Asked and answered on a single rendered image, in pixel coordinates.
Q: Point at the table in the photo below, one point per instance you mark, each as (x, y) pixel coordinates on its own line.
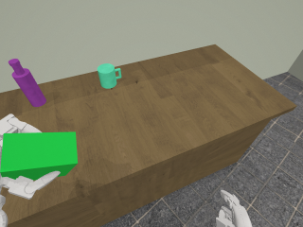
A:
(169, 121)

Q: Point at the robot left hand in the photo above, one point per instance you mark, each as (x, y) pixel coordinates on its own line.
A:
(22, 187)

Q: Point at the robot right hand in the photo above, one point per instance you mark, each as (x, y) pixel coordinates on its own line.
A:
(237, 217)

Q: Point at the sponge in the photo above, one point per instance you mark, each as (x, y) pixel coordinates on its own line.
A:
(35, 154)

